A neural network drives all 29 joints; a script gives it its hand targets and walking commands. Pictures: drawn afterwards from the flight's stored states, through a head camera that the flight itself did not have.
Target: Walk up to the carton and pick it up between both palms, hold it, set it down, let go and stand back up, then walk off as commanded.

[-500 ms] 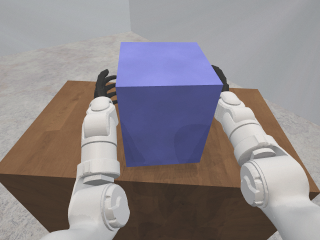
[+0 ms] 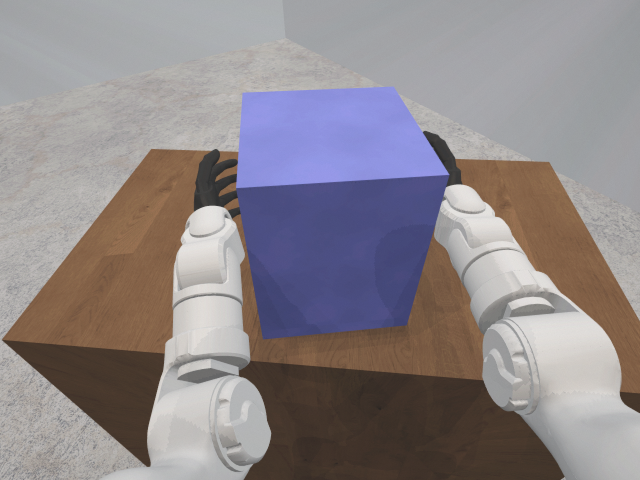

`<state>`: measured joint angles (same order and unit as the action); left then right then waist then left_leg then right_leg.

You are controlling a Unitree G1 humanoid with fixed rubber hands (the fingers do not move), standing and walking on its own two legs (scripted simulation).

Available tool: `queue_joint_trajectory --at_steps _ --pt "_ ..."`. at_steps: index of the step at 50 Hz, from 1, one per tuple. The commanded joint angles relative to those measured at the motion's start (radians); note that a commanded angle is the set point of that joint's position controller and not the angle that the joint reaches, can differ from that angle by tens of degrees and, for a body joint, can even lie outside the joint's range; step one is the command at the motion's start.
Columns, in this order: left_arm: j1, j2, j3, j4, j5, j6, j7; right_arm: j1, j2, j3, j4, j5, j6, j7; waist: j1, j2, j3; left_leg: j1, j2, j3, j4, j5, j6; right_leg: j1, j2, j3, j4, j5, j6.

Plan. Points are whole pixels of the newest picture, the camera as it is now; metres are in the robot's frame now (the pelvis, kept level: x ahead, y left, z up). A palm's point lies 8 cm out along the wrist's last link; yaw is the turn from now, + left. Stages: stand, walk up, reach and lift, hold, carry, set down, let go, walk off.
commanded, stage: set down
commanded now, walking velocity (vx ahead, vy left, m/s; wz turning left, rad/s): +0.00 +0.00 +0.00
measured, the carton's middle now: (327, 213) +0.43 +0.06 +0.14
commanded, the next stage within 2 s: none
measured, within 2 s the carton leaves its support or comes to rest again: rests again in 0.94 s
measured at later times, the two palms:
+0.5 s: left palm (218, 226) +0.39 +0.20 +0.15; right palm (435, 200) +0.46 -0.08 +0.15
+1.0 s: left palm (216, 244) +0.38 +0.20 +0.12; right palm (429, 211) +0.46 -0.07 +0.13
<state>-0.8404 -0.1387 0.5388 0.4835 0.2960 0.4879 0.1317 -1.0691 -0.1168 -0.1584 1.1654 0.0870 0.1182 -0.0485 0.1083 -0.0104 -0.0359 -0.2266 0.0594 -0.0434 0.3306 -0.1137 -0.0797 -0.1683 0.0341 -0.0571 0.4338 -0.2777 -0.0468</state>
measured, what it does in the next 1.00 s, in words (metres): stands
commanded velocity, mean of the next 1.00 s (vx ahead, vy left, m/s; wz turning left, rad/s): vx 0.00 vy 0.00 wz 0.00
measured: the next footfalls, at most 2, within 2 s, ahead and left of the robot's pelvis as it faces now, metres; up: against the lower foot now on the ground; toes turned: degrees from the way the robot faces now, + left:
none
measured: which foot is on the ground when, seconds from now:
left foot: down 0.00-1.00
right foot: down 0.00-1.00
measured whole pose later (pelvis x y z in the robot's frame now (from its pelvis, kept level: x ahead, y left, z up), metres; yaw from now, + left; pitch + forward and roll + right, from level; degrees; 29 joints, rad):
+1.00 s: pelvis +0.00 +0.00 +0.00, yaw +0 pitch +7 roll +1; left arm -0.76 -0.20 0.56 0.51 0.30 0.33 0.16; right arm -1.04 -0.12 -0.22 1.19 -0.05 0.01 0.01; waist 0.14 0.02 -0.08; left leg -0.37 0.06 -0.04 0.33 -0.09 -0.08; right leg -0.31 0.03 -0.06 0.43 -0.26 -0.05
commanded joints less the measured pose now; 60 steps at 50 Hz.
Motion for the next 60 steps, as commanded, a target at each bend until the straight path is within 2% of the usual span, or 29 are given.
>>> queue_joint_trajectory --at_steps 1,4,5,7,8,13,14,15,18,19,20,24,26,30,33,34,37,38,41,42,44,46,48,50,52,53,55,58,60 --pt "-0.682 -0.396 -0.356 -0.089 -0.047 -0.069 -0.068 -0.740 0.425 0.053 -0.220 -0.084 -0.100 0.161 0.044 0.019 -0.635 0.379 -0.036 0.110 0.087 0.529 0.018 -0.088 0.027 -0.048 -0.137 0.400 0.078" --pt "-0.610 -0.364 -0.291 -0.028 -0.020 -0.072 -0.066 -0.722 0.410 0.047 -0.194 -0.091 -0.100 0.170 0.081 0.009 -0.608 0.331 -0.038 0.116 0.078 0.515 0.035 -0.084 0.023 -0.036 -0.149 0.402 0.070" --pt "-0.608 -0.401 -0.343 -0.103 -0.030 -0.081 -0.059 -0.704 0.452 0.090 -0.233 -0.082 -0.115 0.168 0.085 0.019 -0.677 0.371 -0.036 0.108 0.101 0.611 0.022 -0.087 0.028 -0.038 -0.129 0.478 0.075" --pt "-0.607 -0.385 -0.321 -0.070 -0.012 -0.084 -0.052 -0.692 0.418 0.071 -0.181 -0.098 -0.110 0.172 0.081 0.038 -0.631 0.381 -0.026 0.102 0.104 0.605 0.020 -0.135 0.027 -0.047 -0.133 0.438 0.069" --pt "-0.617 -0.411 -0.352 -0.103 -0.019 -0.089 -0.050 -0.665 0.425 0.053 -0.165 -0.114 -0.118 0.171 0.059 0.037 -0.658 0.391 -0.025 0.103 0.108 0.606 0.016 -0.152 0.027 -0.052 -0.144 0.417 0.066" --pt "-0.653 -0.405 -0.340 -0.128 -0.015 -0.115 -0.036 -0.663 0.452 0.075 -0.156 -0.118 -0.124 0.173 0.096 0.017 -0.695 0.378 -0.027 0.117 0.112 0.640 0.020 -0.138 0.030 -0.043 -0.127 0.448 0.065" --pt "-0.614 -0.427 -0.368 -0.139 -0.045 -0.119 -0.036 -0.677 0.459 0.103 -0.208 -0.107 -0.137 0.165 0.085 0.002 -0.740 0.388 -0.027 0.110 0.127 0.666 0.021 -0.125 0.033 -0.044 -0.123 0.524 0.074" --pt "-0.587 -0.402 -0.337 -0.069 -0.026 -0.116 -0.044 -0.699 0.447 0.095 -0.217 -0.123 -0.136 0.161 0.101 -0.003 -0.675 0.351 -0.029 0.112 0.115 0.652 0.019 -0.122 0.027 -0.046 -0.122 0.532 0.077" --pt "-0.649 -0.401 -0.339 -0.115 -0.022 -0.132 -0.036 -0.707 0.452 0.074 -0.194 -0.120 -0.151 0.170 0.106 0.010 -0.725 0.367 -0.029 0.123 0.117 0.649 0.019 -0.142 0.027 -0.043 -0.133 0.471 0.070" --pt "-0.624 -0.412 -0.332 -0.087 -0.018 -0.139 -0.037 -0.695 0.455 0.055 -0.177 -0.150 -0.147 0.167 0.093 -0.032 -0.714 0.338 -0.026 0.121 0.109 0.615 0.028 -0.126 0.023 -0.046 -0.131 0.491 0.073" --pt "-0.626 -0.388 -0.325 -0.064 -0.024 -0.140 -0.037 -0.708 0.457 0.071 -0.200 -0.136 -0.148 0.166 0.113 -0.007 -0.680 0.315 -0.035 0.128 0.107 0.602 0.019 -0.117 0.022 -0.049 -0.123 0.506 0.076" --pt "-0.551 -0.402 -0.315 -0.041 -0.008 -0.140 -0.053 -0.668 0.472 0.087 -0.184 -0.140 -0.155 0.163 0.109 -0.047 -0.656 0.277 -0.035 0.124 0.086 0.571 0.039 -0.058 0.008 -0.039 -0.107 0.607 0.087" --pt "-0.550 -0.405 -0.310 -0.021 -0.017 -0.138 -0.052 -0.656 0.431 0.037 -0.171 -0.165 -0.156 0.167 0.086 -0.037 -0.654 0.305 -0.026 0.121 0.098 0.597 0.030 -0.101 0.021 -0.056 -0.121 0.511 0.074" --pt "-0.570 -0.418 -0.342 -0.068 -0.015 -0.151 -0.049 -0.649 0.460 0.065 -0.145 -0.160 -0.163 0.171 0.095 -0.026 -0.653 0.328 -0.024 0.121 0.112 0.672 0.021 -0.125 0.022 -0.048 -0.123 0.549 0.072" --pt "-0.575 -0.410 -0.311 -0.069 0.004 -0.168 -0.053 -0.652 0.490 0.062 -0.185 -0.182 -0.178 0.165 0.101 -0.055 -0.688 0.262 -0.034 0.128 0.094 0.602 0.028 -0.063 0.012 -0.040 -0.102 0.622 0.089" --pt "-0.575 -0.397 -0.325 -0.075 0.001 -0.170 -0.055 -0.620 0.482 0.054 -0.149 -0.175 -0.173 0.166 0.094 -0.025 -0.683 0.260 -0.037 0.137 0.096 0.591 0.030 -0.044 0.005 -0.033 -0.105 0.603 0.081" --pt "-0.575 -0.404 -0.292 -0.054 0.030 -0.176 -0.049 -0.609 0.475 0.026 -0.130 -0.185 -0.169 0.181 0.106 -0.022 -0.651 0.286 -0.024 0.140 0.095 0.605 0.030 -0.101 0.021 -0.051 -0.119 0.486 0.065" --pt "-0.566 -0.449 -0.344 -0.078 0.003 -0.187 -0.043 -0.618 0.474 0.025 -0.147 -0.196 -0.189 0.179 0.082 -0.024 -0.722 0.312 -0.020 0.133 0.110 0.658 0.023 -0.136 0.024 -0.059 -0.117 0.535 0.069" --pt "-0.585 -0.443 -0.331 -0.079 0.013 -0.209 -0.033 -0.617 0.492 0.063 -0.155 -0.191 -0.197 0.179 0.108 -0.014 -0.749 0.285 -0.029 0.137 0.112 0.666 0.025 -0.094 0.015 -0.034 -0.113 0.604 0.067" --pt "-0.616 -0.438 -0.337 -0.084 -0.006 -0.210 -0.032 -0.655 0.483 0.032 -0.178 -0.204 -0.205 0.183 0.096 -0.034 -0.780 0.278 -0.024 0.135 0.118 0.659 0.025 -0.106 0.022 -0.043 -0.099 0.566 0.071" --pt "-0.544 -0.418 -0.292 -0.030 0.028 -0.207 -0.036 -0.623 0.485 0.036 -0.139 -0.201 -0.189 0.182 0.129 -0.059 -0.691 0.268 -0.028 0.145 0.094 0.614 0.034 -0.102 0.026 -0.043 -0.106 0.519 0.073" --pt "-0.574 -0.408 -0.308 -0.028 -0.002 -0.213 -0.041 -0.638 0.498 0.034 -0.172 -0.201 -0.200 0.180 0.115 -0.064 -0.730 0.271 -0.026 0.151 0.091 0.578 0.036 -0.107 0.013 -0.042 -0.118 0.524 0.071" --pt "-0.571 -0.391 -0.295 -0.027 0.018 -0.208 -0.040 -0.588 0.461 -0.015 -0.107 -0.229 -0.185 0.185 0.095 -0.055 -0.648 0.250 -0.029 0.160 0.073 0.525 0.038 -0.098 0.020 -0.049 -0.130 0.432 0.058" --pt "-0.582 -0.424 -0.324 -0.042 0.022 -0.227 -0.032 -0.600 0.463 -0.037 -0.126 -0.248 -0.206 0.194 0.087 -0.041 -0.723 0.291 -0.025 0.152 0.092 0.565 0.027 -0.140 0.027 -0.064 -0.132 0.415 0.057" --pt "-0.547 -0.399 -0.281 -0.005 0.024 -0.226 -0.031 -0.609 0.461 -0.012 -0.136 -0.246 -0.194 0.196 0.126 -0.059 -0.675 0.254 -0.028 0.158 0.072 0.547 0.039 -0.091 0.023 -0.045 -0.135 0.434 0.061" --pt "-0.553 -0.413 -0.289 -0.007 0.021 -0.225 -0.037 -0.595 0.458 -0.036 -0.136 -0.248 -0.195 0.197 0.106 -0.053 -0.669 0.259 -0.029 0.154 0.067 0.543 0.033 -0.106 0.020 -0.041 -0.133 0.429 0.061" --pt "-0.561 -0.379 -0.248 0.011 0.035 -0.232 -0.041 -0.594 0.476 -0.027 -0.124 -0.258 -0.188 0.204 0.141 -0.087 -0.628 0.207 -0.032 0.168 0.047 0.482 0.049 -0.061 0.012 -0.028 -0.124 0.437 0.076" --pt "-0.591 -0.397 -0.284 -0.003 0.021 -0.254 -0.039 -0.576 0.466 -0.054 -0.101 -0.271 -0.197 0.207 0.103 -0.054 -0.690 0.234 -0.027 0.167 0.055 0.485 0.038 -0.102 0.018 -0.041 -0.123 0.409 0.064" --pt "-0.534 -0.402 -0.269 0.000 0.034 -0.248 -0.039 -0.543 0.470 -0.047 -0.083 -0.270 -0.194 0.209 0.110 -0.076 -0.652 0.209 -0.027 0.163 0.064 0.536 0.044 -0.072 0.010 -0.033 -0.118 0.474 0.064"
